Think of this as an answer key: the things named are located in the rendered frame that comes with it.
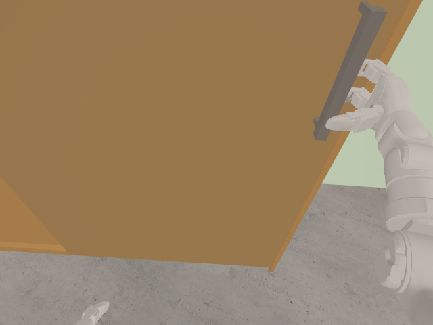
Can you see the left robot hand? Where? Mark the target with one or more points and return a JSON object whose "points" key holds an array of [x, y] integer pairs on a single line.
{"points": [[93, 313]]}

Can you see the robot right forearm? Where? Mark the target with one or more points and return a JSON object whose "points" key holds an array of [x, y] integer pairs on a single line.
{"points": [[407, 149]]}

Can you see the right robot hand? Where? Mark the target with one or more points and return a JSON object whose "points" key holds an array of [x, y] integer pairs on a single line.
{"points": [[390, 95]]}

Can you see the wardrobe door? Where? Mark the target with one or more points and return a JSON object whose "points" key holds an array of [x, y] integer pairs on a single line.
{"points": [[18, 223], [171, 130]]}

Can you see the handle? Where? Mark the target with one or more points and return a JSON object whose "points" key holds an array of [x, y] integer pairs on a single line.
{"points": [[367, 29]]}

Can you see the robot right upper arm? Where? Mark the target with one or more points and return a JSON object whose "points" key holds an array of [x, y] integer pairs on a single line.
{"points": [[405, 265]]}

